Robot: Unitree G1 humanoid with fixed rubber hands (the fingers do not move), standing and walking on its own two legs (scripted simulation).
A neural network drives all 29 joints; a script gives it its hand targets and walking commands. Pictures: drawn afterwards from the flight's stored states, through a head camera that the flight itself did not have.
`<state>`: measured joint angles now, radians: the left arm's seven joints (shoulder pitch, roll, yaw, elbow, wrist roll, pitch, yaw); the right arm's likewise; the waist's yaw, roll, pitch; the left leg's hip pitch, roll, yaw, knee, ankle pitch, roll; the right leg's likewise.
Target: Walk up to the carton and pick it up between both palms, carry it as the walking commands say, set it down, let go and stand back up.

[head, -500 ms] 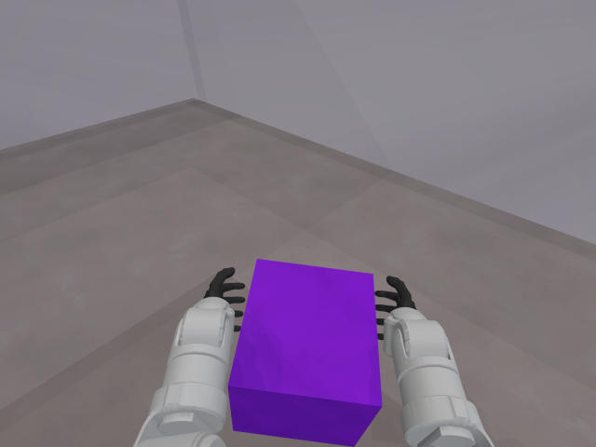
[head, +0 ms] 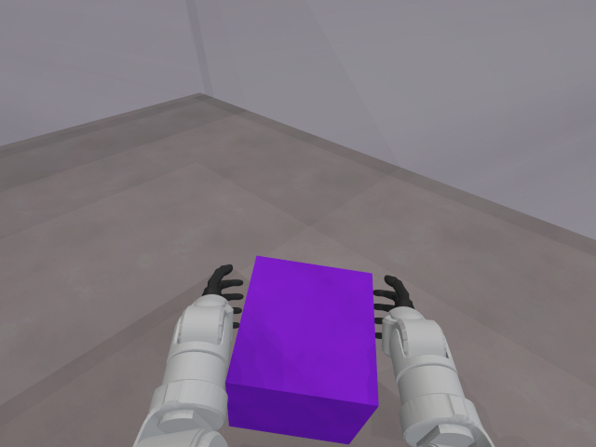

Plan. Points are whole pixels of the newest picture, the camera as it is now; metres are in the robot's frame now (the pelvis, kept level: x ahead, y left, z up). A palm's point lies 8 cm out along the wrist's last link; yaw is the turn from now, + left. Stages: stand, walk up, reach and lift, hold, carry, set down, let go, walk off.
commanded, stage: reach and lift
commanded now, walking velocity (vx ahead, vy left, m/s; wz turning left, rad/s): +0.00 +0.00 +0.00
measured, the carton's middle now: (301, 348) +0.31 +0.01 -0.03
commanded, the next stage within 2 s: hold in 0.34 s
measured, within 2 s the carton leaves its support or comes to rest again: neither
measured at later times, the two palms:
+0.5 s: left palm (214, 315) +0.30 +0.14 +0.06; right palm (405, 326) +0.30 -0.13 +0.05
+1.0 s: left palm (211, 323) +0.29 +0.14 +0.06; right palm (407, 333) +0.28 -0.13 +0.05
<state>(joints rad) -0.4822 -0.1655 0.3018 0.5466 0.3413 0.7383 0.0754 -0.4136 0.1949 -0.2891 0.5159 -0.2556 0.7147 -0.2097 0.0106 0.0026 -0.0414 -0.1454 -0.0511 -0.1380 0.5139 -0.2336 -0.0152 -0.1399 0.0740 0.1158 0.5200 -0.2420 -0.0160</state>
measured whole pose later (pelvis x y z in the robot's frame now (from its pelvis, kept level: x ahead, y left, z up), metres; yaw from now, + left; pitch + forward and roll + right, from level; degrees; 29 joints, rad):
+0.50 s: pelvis +0.01 +0.00 +0.00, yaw +0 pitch -7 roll +0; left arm -0.36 -0.18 0.22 0.42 0.31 0.77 0.07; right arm -0.31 0.17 -0.21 0.43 -0.22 0.74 -0.19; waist 0.00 0.00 -0.07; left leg -0.12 -0.05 -0.13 0.48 -0.23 -0.01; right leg -0.12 0.06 0.11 0.49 -0.25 -0.01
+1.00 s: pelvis +0.00 +0.00 +0.00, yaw +0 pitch -9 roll +0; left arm -0.35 -0.18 0.23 0.42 0.32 0.78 0.05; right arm -0.31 0.17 -0.21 0.44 -0.22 0.76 -0.18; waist 0.00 0.01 -0.06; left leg -0.12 -0.05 -0.14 0.51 -0.24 -0.01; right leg -0.12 0.06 0.10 0.52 -0.25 -0.02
